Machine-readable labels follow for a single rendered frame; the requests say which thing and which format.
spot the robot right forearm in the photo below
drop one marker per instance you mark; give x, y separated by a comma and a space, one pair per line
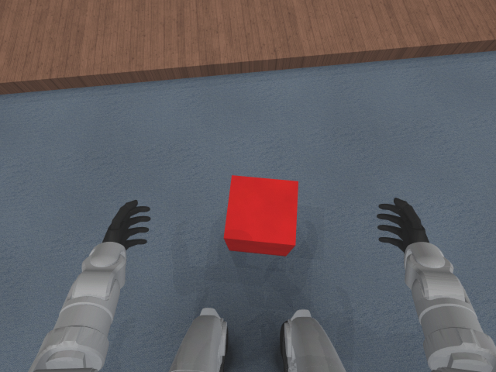
453, 336

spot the robot left hand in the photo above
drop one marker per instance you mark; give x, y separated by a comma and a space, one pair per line
119, 231

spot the robot left forearm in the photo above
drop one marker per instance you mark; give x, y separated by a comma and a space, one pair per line
79, 337

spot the robot right hand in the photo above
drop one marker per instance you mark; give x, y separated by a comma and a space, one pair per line
411, 230

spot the left robot thigh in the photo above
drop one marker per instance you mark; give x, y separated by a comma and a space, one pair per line
204, 342

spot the robot right shin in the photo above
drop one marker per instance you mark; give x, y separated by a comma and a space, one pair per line
292, 367

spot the carton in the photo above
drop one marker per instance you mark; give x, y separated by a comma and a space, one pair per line
261, 215

